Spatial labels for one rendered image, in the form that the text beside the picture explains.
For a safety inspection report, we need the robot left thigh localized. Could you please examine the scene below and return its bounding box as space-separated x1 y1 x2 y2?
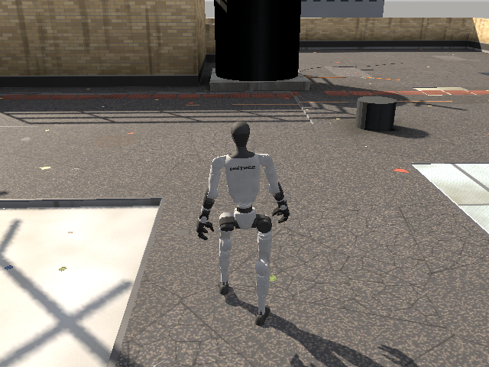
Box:
219 213 235 252

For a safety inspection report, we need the right robot upper arm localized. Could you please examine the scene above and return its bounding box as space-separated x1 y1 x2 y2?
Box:
257 154 280 194

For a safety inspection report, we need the right robot forearm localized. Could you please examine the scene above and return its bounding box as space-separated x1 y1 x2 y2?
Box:
273 182 288 210

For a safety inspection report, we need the right robot hand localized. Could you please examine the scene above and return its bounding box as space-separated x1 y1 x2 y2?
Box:
272 207 290 223

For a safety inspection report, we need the left robot upper arm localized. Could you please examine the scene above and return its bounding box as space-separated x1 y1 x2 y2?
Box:
207 155 226 199

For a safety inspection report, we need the left robot hand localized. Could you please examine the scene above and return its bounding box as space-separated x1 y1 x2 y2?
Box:
196 220 214 240

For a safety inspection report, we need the left robot forearm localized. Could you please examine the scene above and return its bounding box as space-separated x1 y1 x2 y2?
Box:
198 187 215 223

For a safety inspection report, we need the robot head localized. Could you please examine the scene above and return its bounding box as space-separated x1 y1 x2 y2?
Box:
228 122 255 158

